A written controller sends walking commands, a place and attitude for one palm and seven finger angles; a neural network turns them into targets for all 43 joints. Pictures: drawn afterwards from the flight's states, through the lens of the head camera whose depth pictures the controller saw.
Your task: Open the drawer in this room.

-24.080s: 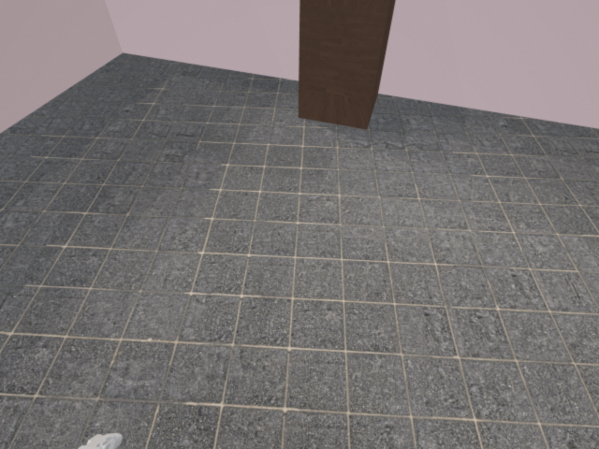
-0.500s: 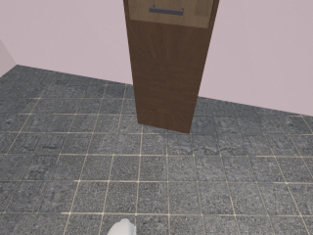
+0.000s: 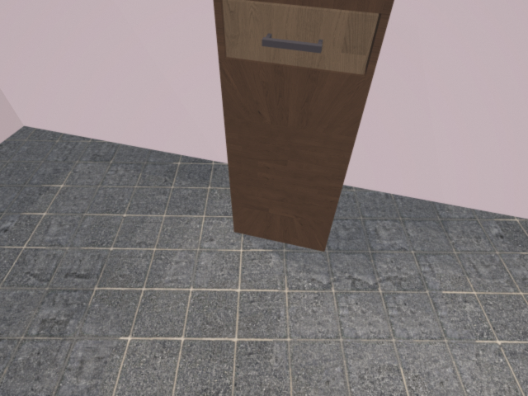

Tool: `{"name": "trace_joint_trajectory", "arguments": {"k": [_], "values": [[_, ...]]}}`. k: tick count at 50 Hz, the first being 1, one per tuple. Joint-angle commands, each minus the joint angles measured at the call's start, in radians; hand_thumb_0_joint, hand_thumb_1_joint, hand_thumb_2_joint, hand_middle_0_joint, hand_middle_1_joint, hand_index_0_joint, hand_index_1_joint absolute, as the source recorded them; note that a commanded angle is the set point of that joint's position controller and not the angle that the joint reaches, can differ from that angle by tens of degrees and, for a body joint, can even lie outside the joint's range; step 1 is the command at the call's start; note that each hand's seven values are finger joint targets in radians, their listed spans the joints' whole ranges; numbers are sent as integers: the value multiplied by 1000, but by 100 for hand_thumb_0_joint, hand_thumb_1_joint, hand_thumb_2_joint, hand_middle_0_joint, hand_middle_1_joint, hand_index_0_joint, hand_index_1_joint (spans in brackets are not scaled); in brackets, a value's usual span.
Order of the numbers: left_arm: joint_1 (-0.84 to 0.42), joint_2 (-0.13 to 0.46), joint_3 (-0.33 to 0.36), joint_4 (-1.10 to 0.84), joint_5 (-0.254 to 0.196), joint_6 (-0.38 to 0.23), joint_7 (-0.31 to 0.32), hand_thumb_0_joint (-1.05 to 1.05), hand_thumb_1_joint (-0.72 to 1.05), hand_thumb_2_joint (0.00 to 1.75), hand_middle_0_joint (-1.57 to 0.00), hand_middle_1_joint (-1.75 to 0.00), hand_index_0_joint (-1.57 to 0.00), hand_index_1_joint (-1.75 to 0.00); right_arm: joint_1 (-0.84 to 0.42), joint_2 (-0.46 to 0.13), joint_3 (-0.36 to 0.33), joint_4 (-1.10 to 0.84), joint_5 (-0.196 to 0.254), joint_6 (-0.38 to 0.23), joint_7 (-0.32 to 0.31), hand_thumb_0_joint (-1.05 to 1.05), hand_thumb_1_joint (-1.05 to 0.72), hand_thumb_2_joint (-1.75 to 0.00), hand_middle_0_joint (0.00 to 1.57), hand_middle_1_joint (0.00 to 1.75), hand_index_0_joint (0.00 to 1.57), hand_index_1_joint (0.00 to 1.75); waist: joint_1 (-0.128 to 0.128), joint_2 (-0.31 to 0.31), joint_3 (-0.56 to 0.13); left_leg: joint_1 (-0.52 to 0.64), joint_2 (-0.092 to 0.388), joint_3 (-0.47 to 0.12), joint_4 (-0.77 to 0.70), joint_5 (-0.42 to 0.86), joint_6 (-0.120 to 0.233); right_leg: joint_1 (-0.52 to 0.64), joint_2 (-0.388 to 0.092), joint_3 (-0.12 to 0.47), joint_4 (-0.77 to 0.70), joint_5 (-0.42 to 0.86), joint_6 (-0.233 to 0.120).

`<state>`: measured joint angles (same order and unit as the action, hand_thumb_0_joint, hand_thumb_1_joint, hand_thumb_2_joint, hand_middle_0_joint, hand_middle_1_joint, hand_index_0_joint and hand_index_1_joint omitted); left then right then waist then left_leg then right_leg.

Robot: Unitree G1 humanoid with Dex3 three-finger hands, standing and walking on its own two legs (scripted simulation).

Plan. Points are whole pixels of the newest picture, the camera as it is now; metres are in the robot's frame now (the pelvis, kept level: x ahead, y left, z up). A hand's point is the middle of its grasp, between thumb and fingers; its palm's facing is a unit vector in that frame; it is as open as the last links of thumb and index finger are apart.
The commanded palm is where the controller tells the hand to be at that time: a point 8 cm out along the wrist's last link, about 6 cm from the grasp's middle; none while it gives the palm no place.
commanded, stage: stand and wait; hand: left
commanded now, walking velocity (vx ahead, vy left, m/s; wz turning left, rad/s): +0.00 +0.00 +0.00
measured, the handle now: (293, 42) +0.89 +0.00 +0.15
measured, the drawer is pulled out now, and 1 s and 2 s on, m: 0.00 0.00 0.00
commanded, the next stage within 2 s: look at it before walking up in 0.76 s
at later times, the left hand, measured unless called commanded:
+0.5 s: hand out of the picture +0.01 +0.12 -0.17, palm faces +0.03 -0.99 -0.15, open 7.4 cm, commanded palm none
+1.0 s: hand out of the picture +0.02 +0.12 -0.17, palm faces +0.05 -0.99 -0.15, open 7.4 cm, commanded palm none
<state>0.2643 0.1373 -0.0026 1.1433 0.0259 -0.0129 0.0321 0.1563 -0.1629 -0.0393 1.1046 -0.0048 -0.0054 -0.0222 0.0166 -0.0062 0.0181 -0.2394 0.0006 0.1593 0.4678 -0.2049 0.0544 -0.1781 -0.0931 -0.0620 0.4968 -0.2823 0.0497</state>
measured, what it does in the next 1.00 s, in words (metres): shifts its weight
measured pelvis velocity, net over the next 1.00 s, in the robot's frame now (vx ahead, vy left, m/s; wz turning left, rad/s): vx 0.06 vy -0.04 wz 0.01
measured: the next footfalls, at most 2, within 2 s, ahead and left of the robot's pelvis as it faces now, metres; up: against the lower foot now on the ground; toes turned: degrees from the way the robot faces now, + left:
none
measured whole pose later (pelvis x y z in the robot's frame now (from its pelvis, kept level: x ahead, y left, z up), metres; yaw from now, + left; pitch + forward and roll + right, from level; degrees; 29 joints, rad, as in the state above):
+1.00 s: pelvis +0.06 -0.04 +0.01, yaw +1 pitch +0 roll +1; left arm 0.32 0.12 -0.01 1.14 0.01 -0.02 0.04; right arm 0.27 -0.13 -0.01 1.16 -0.01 -0.01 -0.04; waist 0.01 -0.02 0.04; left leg -0.16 0.04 0.12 0.42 -0.25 -0.01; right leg -0.06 -0.04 -0.10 0.39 -0.32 0.00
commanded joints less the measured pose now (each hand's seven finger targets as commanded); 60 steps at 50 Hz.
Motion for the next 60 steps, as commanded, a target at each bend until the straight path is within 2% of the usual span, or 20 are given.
{"name": "trace_joint_trajectory", "arguments": {"k": [1,2,4,10,15,22,32,44,48,60], "values": [[69,88,7,-16,-10,-9,0,0,90,90,-20,-30,-20,-30,105,-67,0,-9,-2,-11,4,0,-90,-90,20,30,20,30,-29,-86,88,70,124,-149,-158,-9,-38,-122,-45,67,-178,32,-45],[76,86,7,-19,-11,-9,2,0,90,90,-20,-30,-20,-30,117,-63,5,-4,-2,-14,4,0,-90,-90,20,30,20,30,-26,-51,83,72,125,-146,-168,4,-37,-104,-44,67,-179,55,-44],[90,91,7,-19,-14,-10,4,0,90,90,-20,-30,-20,-30,128,-62,12,5,-1,-19,2,0,-90,-90,20,30,20,30,-19,-16,59,80,126,-141,-171,44,-35,-62,-45,67,-179,102,-45],[104,93,9,-20,-20,-11,8,0,90,90,-20,-30,-20,-30,176,-52,21,28,-1,-22,-3,0,-90,-90,20,30,20,30,-15,-1,41,87,125,-133,-155,120,-38,-7,-46,63,-184,159,-53],[119,82,9,-17,-22,-12,11,0,90,90,-20,-30,-20,-30,204,-38,21,46,1,-23,-8,0,-90,-90,20,30,20,30,-14,-4,34,95,126,-127,-137,154,-39,13,-46,55,-181,196,-57],[138,62,10,-9,-21,-10,15,0,90,90,-20,-30,-20,-30,226,-19,18,55,2,-18,-13,0,-90,-90,20,30,20,30,-16,-5,59,90,125,-123,-123,152,-38,2,-40,52,-180,198,-61],[159,45,9,-8,-16,-12,18,0,90,90,-20,-30,-20,-30,214,-15,15,52,1,-17,-16,0,-90,-90,20,30,20,30,-19,-22,73,105,127,-120,-105,179,-36,-11,-41,49,-174,239,-61],[162,62,11,-10,-16,-13,18,0,90,90,-20,-30,-20,-30,195,-36,17,38,0,-19,-20,0,-90,-90,20,30,20,30,-18,5,49,131,128,-118,-91,247,-37,28,-45,42,-168,310,-62],[153,66,11,-12,-17,-11,17,0,90,90,-20,-30,-20,-30,191,-41,18,36,0,-17,-20,0,-90,-90,20,30,20,30,-18,0,67,126,128,-120,-96,237,-37,25,-44,41,-172,293,-63],[145,85,15,-20,-17,-12,16,0,90,90,-20,-30,-20,-30,191,-56,17,35,0,-20,-21,0,-90,-90,20,30,20,30,-14,-15,45,135,128,-120,-88,288,-36,63,-49,30,-165,353,-64]]}}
